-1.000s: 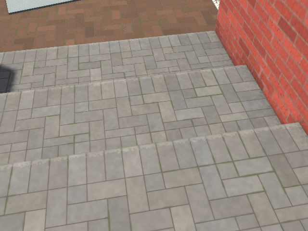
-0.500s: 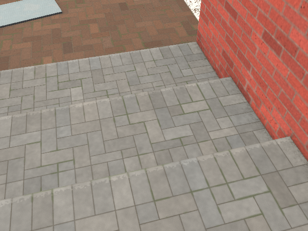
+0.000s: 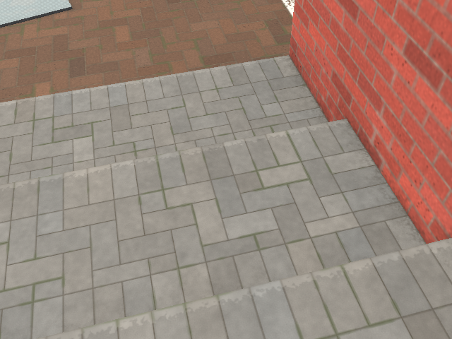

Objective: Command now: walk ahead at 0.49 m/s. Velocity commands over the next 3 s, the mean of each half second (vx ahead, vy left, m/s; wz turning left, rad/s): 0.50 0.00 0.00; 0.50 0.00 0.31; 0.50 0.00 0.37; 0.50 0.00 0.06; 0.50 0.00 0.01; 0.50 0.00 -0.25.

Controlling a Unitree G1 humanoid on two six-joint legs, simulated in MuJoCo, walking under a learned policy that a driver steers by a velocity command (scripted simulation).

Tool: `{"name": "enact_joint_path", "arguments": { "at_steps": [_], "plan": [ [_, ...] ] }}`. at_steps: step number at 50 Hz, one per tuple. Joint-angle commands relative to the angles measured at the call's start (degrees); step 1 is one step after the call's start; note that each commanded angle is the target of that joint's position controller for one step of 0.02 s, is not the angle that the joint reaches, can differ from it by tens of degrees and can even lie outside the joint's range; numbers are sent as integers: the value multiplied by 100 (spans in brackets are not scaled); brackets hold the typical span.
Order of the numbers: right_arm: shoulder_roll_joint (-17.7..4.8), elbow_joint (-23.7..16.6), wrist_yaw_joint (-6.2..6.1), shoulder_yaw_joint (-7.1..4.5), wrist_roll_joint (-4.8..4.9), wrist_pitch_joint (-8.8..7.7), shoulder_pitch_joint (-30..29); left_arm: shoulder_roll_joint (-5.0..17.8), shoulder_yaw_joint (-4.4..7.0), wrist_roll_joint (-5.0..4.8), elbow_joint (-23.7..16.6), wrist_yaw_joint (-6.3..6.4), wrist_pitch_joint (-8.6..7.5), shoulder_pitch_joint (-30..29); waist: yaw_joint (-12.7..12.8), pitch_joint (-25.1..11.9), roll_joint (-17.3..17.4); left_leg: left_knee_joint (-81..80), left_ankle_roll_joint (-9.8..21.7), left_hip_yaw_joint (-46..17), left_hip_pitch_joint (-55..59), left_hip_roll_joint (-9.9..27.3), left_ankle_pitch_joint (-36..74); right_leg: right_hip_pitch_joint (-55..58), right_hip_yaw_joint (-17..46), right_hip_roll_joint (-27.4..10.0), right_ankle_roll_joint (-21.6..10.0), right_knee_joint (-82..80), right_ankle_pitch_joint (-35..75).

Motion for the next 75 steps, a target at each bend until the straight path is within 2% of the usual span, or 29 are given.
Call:
{"name": "enact_joint_path", "arguments": {
  "at_steps": [1,8,16,18,19,20,21,23,25,27,35,37,42,43,45,46,47,49,51,53,56,60,66,68,70,71,72,74,75],
  "plan": [
    [299,-525,-101,57,-156,-85,-49,-88,-89,-42,-224,162,-230,635,-45,515,-335,-2017,440,-429,-1273,738,1497,10,1773,-1840,-1505,-1694,2285],
    [-91,-1092,111,179,-2,171,-1449,499,7,11,-192,-18,-294,793,106,346,-210,-5418,249,9,-766,434,3449,216,888,-1457,-1473,-1888,3353],
    [-653,-1554,34,-95,48,107,-3138,542,73,54,230,104,-79,1762,613,526,-418,-6617,442,551,-947,-125,2847,2379,705,-1508,-977,-1534,3012],
    [-825,-1390,-18,-234,149,1,-2513,704,171,89,136,101,-49,1508,223,-31,-498,-6370,695,748,829,-371,3238,1792,290,-1165,-625,-685,4433],
    [-1095,-1040,-22,-326,210,-68,-1417,376,124,126,133,119,-89,1900,140,-1139,32,-5816,1192,356,3109,-83,4075,714,-58,-608,-217,649,3711],
    [-1139,-670,-31,-314,204,-67,254,-38,-68,164,42,-27,-173,2175,-415,-2159,961,-6766,2189,-2026,5557,1220,3000,-1438,-54,263,167,2382,491],
    [-1092,-217,-104,-344,-7,-69,1472,98,-3,-58,-171,-174,-140,1130,-980,-1922,626,-7805,2022,-3348,5735,1669,1918,-2476,558,462,17,3922,-2127],
    [-1035,-311,-214,-433,59,-239,-6,385,132,-148,-430,72,-199,138,-452,11,186,-8291,1418,-2333,3195,1391,1020,-2772,1079,-361,-321,4080,-1270],
    [-182,-287,-281,-174,170,-219,-478,-77,61,67,-451,303,-152,392,77,0,174,-8679,1408,-1644,1987,1230,1709,-1733,1120,-691,-408,3647,-810],
    [23,-313,-256,-112,173,-244,-545,-369,22,66,-484,329,-47,483,327,155,64,-9045,1273,-1246,1421,1117,1779,-1376,1061,-683,-324,3363,-674],
    [-344,-38,285,-89,-12,-332,220,-81,-19,17,-1143,145,107,-1044,138,272,376,-8753,1256,-441,73,453,2596,-506,438,-230,204,1375,1680],
    [-268,-3,293,-49,-219,-327,381,107,33,132,-1050,113,52,-554,352,283,287,-8253,1294,-654,13,669,2932,-358,545,-280,204,2327,1638],
    [-631,-123,30,-257,-15,-324,54,478,260,-131,-1337,530,-63,-313,781,39,319,-6361,1214,-1116,1231,819,4518,250,470,-125,19,530,-291],
    [-741,-146,53,-345,95,-320,254,512,285,-266,-1314,583,-162,-88,795,-363,-19,-5361,1170,-1035,719,330,4301,1521,312,49,-160,-31,-253],
    [637,-297,85,-20,-72,-451,1062,667,183,-74,-925,557,-348,1539,837,-1669,-1597,-1242,341,-398,-2247,-1004,-853,4126,3860,-2401,-2765,-125,3706],
    [1,-685,73,-240,91,-479,72,626,299,194,-676,430,-348,1608,1072,-1,-699,-846,341,-961,-3444,-632,-288,2744,4293,-2702,-2538,-843,2251],
    [-178,-711,-18,-300,166,-351,-302,487,267,79,-718,299,-314,806,705,456,-121,-1021,333,-786,-3216,-155,410,1871,3271,-2600,-2137,-950,2007],
    [181,-695,-101,-229,-44,-168,-336,-372,29,-104,-784,322,-248,420,463,316,-67,-1843,274,-601,-2279,259,1291,1000,1822,-1917,-1531,-1131,2351],
    [505,-799,65,-123,-159,-77,-607,-569,-56,-105,-800,474,-200,194,400,283,-155,-2725,205,-292,-1901,389,2076,494,932,-1366,-1118,-1328,1858],
    [379,-709,317,-96,-177,-42,-384,-443,-84,57,-662,599,-208,366,444,241,-200,-3281,284,-188,-1632,409,3541,144,382,-1058,-939,-1044,1339],
    [22,-1041,311,-101,-136,-120,-1369,-435,-258,51,-293,653,-406,1219,737,260,-109,-5527,174,-309,-1739,512,6097,527,47,-878,-752,-376,958],
    [-207,-1449,195,-42,-172,160,-2108,-195,-370,25,41,286,-353,1704,683,849,-155,-5927,264,55,-931,494,5377,-4,424,-1345,-977,-382,405],
    [-264,-1523,156,79,-208,263,-3130,156,-275,-136,505,469,-106,2426,1197,1160,114,-7567,90,218,-1206,532,4325,1728,663,-1329,-842,507,487],
    [-553,-1214,68,-18,-150,170,-2565,358,-191,-32,551,392,-4,2480,954,772,350,-7844,148,474,45,349,4376,1696,500,-1144,-738,1280,1334],
    [-1419,-539,12,-426,-46,-30,-10,254,-279,380,609,50,49,2527,-91,-432,616,-6771,853,532,4363,447,6545,-703,-53,-740,7,3710,1041],
    [-1840,-169,80,-535,-6,38,1392,-556,-518,232,600,-145,54,3407,-166,-2727,1539,-4890,2263,-672,7521,1779,9147,-1925,-146,-74,504,6275,-2827],
    [-1249,133,55,-466,-129,179,2342,129,-365,-131,-1,-248,18,1832,-1130,-2471,698,-5835,2176,-1797,7645,2031,7254,-3210,339,204,466,7221,-3407],
    [-1347,-119,-106,-492,-34,241,1020,440,-202,-241,-603,-179,-256,248,-743,-479,281,-7192,1665,-1585,4623,1691,3876,-3781,625,-467,127,6909,-2609],
    [-709,-434,-136,-264,20,137,12,475,-148,-79,-719,27,-390,89,-177,-150,-175,-7474,1573,-1340,3481,1604,4316,-3370,1103,-811,-20,4773,-1070]
  ]
}}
